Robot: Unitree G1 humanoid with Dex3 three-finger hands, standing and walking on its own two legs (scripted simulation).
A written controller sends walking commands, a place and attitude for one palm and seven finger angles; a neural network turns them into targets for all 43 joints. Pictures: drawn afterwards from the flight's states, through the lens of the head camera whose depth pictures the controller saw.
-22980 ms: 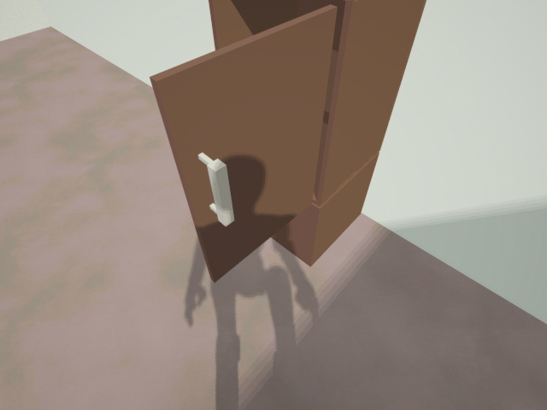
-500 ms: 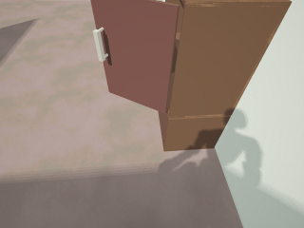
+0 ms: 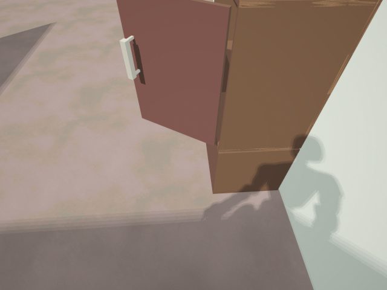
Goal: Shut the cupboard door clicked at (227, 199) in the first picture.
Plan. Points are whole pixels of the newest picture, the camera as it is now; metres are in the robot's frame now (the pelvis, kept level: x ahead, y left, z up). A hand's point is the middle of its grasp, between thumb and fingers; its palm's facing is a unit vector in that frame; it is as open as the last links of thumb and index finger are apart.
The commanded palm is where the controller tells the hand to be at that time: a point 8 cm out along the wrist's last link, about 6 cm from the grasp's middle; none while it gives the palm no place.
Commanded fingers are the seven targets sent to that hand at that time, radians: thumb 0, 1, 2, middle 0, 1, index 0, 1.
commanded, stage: look to check the result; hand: left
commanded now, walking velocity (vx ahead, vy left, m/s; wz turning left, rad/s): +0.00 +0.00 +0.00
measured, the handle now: (131, 57) +0.91 +0.30 +0.00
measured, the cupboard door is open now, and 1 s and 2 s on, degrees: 59 59 59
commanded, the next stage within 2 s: walk to a spot facing it in 0.04 s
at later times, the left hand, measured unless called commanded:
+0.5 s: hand out of the picture +0.03 +0.21 -0.19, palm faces +0.14 -0.96 -0.25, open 7.3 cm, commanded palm none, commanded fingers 0.00 0.90 0.90 -0.20 -0.30 -0.20 -0.30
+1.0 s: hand out of the picture -0.03 +0.22 -0.17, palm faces +0.42 -0.85 -0.31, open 7.4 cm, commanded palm none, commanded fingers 0.00 0.90 0.90 -0.20 -0.30 -0.20 -0.30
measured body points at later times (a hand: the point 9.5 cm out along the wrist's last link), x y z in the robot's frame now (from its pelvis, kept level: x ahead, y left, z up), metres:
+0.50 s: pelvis -0.01 +0.00 -0.02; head +0.01 +0.02 +0.43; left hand +0.02 +0.26 -0.17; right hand +0.05 -0.25 -0.16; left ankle -0.01 +0.11 -0.73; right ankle -0.04 -0.11 -0.75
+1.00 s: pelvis -0.03 -0.02 -0.02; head +0.00 -0.01 +0.43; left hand -0.06 +0.27 -0.14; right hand +0.11 -0.24 -0.17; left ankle +0.00 +0.12 -0.75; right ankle +0.01 -0.14 -0.75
